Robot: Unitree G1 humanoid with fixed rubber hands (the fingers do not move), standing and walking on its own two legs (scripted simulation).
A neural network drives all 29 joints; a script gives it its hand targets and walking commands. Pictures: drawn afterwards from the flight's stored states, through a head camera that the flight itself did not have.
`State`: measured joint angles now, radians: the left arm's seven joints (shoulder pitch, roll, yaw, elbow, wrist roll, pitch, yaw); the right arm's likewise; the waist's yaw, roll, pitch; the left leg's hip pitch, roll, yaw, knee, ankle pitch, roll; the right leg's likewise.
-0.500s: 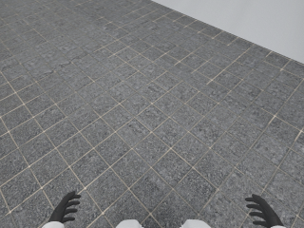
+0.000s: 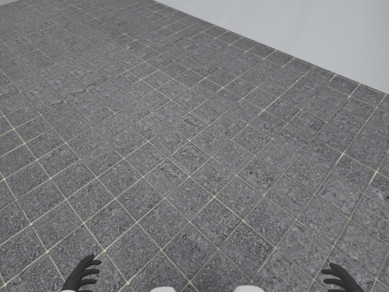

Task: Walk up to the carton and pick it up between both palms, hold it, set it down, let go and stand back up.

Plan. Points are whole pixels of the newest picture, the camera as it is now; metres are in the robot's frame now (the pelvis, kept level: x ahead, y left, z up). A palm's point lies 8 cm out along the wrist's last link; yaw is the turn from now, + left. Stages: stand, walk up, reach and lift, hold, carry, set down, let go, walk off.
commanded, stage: stand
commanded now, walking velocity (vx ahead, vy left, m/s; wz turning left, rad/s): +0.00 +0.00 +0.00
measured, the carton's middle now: out of the picture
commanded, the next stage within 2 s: walk up in 1.48 s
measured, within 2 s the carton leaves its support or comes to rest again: neither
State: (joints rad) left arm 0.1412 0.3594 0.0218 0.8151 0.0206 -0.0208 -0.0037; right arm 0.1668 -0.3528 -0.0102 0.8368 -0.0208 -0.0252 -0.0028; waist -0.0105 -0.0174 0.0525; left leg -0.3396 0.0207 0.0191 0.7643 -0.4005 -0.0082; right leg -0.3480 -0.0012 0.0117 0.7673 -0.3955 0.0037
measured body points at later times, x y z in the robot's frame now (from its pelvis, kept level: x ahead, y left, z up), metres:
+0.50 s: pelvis -0.01 +0.01 +0.02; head +0.01 +0.02 +0.47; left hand +0.10 +0.31 -0.10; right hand +0.11 -0.29 -0.09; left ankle +0.01 +0.12 -0.71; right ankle +0.01 -0.12 -0.71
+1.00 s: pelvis -0.01 +0.00 +0.03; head +0.01 +0.00 +0.48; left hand +0.08 +0.31 -0.09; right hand +0.09 -0.30 -0.09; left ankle +0.01 +0.12 -0.71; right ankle +0.01 -0.12 -0.71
